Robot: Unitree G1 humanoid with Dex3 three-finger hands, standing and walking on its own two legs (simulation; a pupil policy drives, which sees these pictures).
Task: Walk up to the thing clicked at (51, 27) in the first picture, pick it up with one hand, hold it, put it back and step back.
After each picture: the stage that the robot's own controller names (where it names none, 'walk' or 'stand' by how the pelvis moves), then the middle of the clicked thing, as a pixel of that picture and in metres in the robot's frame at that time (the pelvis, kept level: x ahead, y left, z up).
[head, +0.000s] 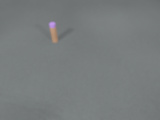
stand; (53, 32) +1.48 +0.39 -0.65
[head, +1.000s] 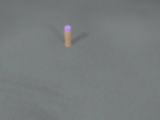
walk; (67, 36) +1.37 +0.18 -0.63
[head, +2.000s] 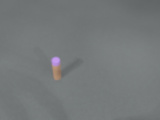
walk; (56, 69) +0.87 +0.24 -0.64
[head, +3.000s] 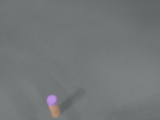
walk; (54, 107) +0.55 +0.24 -0.64
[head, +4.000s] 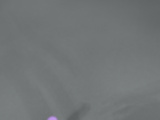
stand; out of the picture +0.38 +0.25 -0.64
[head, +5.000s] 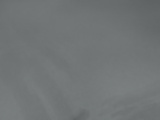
stand; out of the picture +0.36 +0.24 -0.65
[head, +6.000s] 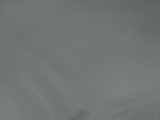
stand; out of the picture +0.37 +0.24 -0.66
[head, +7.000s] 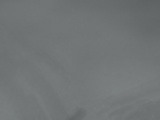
stand; out of the picture +0.37 +0.25 -0.66
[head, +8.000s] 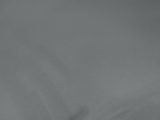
stand; out of the picture +0.38 +0.23 -0.66
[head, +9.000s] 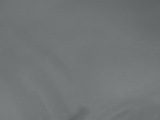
stand; out of the picture +0.38 +0.23 -0.66
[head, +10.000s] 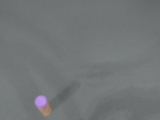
go down; (44, 106) +0.40 +0.24 -0.59
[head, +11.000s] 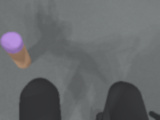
go down; (18, 53) +0.45 +0.30 -0.25
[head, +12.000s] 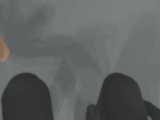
close in; out of the picture +0.43 +0.32 -0.21
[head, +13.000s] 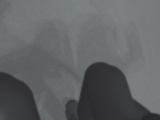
close; out of the picture +0.40 +0.35 -0.15
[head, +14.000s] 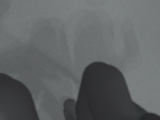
lift; out of the picture +0.39 +0.35 -0.15
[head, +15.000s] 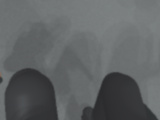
lift; out of the picture +0.30 +0.31 -0.10
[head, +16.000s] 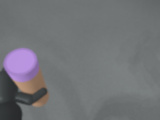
lift; (32, 83) +0.32 +0.18 +0.06
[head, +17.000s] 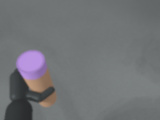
hold; (40, 83) +0.33 +0.16 +0.04
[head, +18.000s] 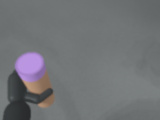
hold; (39, 84) +0.32 +0.17 +0.04
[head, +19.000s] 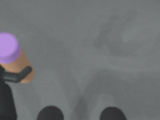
crouch; (16, 63) +0.39 +0.23 -0.03
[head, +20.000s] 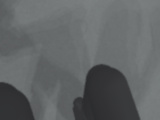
lower; out of the picture +0.44 +0.34 -0.13
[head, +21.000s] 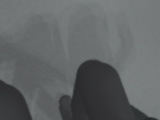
lower; out of the picture +0.41 +0.36 -0.16
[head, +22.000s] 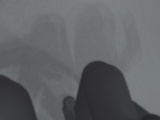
lower; out of the picture +0.39 +0.36 -0.16
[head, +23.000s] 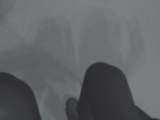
lower; out of the picture +0.38 +0.34 -0.16
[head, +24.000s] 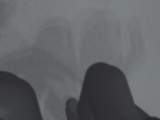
lower; out of the picture +0.37 +0.34 -0.16
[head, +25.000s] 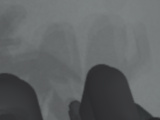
open; out of the picture +0.38 +0.32 -0.16
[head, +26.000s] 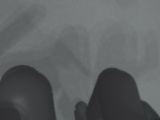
stand; out of the picture +0.39 +0.31 -0.18
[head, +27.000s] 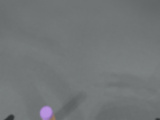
stand; (49, 118) +0.38 +0.22 -0.55
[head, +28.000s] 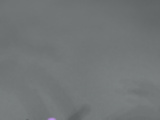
stand; out of the picture +0.38 +0.22 -0.60
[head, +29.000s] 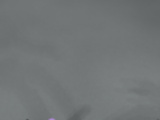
stand; out of the picture +0.37 +0.23 -0.60
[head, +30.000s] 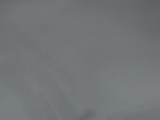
stand; out of the picture +0.41 +0.21 -0.65
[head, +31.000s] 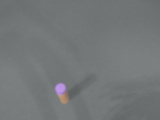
walk; (62, 94) +0.48 +0.20 -0.63
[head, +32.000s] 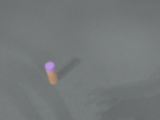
walk; (51, 73) +0.70 +0.26 -0.63
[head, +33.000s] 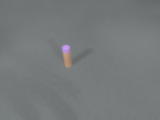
stand; (67, 56) +1.01 +0.23 -0.63
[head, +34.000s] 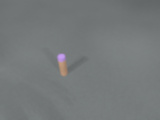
stand; (62, 65) +1.00 +0.25 -0.66
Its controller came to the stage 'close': yes
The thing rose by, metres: 0.68
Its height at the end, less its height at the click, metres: +0.00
